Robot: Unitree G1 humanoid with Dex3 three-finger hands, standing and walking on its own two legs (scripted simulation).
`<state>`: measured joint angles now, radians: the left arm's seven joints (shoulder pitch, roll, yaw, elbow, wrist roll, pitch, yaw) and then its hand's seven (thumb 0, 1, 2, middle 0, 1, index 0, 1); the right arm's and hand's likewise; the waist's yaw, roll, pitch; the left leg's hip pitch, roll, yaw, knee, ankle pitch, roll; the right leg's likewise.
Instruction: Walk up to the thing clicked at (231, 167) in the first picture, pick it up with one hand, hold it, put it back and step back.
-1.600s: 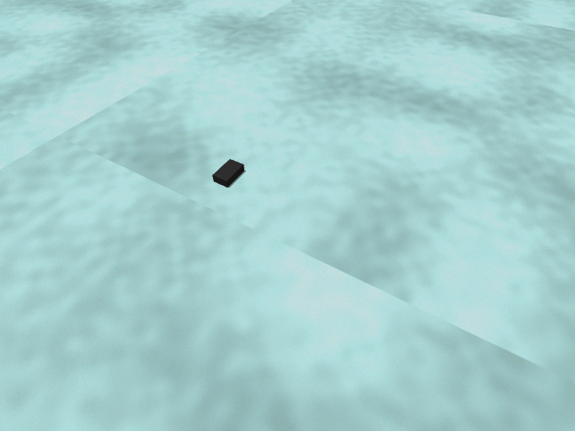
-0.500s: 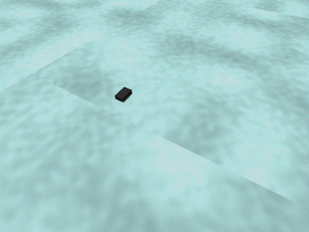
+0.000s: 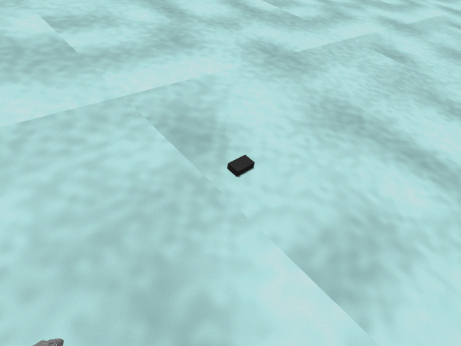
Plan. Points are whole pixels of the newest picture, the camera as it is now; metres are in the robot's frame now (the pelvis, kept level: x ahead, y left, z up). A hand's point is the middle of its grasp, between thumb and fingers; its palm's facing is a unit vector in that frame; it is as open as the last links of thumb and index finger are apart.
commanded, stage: walk up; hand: left
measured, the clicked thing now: (240, 165) +1.33 -0.22 -0.74
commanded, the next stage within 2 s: none
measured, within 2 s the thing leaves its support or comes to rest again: neither
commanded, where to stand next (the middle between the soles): +1.15 -0.61 m, yaw +42 degrees
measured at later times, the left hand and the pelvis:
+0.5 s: hand (136, 270) +0.31 +0.18 -0.11, palm faces +0.28 -0.90 -0.33, open 7.4 cm; pelvis +0.26 -0.11 +0.00, yaw +16 degrees
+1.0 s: hand (181, 239) +0.42 +0.09 -0.17, palm faces +0.34 -0.90 -0.26, open 7.4 cm; pelvis +0.47 -0.18 -0.01, yaw +24 degrees
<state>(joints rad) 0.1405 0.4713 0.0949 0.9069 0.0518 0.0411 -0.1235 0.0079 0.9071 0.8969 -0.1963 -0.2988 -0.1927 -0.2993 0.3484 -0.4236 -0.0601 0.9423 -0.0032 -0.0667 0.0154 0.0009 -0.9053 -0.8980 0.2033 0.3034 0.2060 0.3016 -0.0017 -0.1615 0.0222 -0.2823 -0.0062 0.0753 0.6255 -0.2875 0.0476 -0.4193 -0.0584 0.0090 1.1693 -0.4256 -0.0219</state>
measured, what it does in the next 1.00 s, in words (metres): walks ahead, turning left: right foot, then left foot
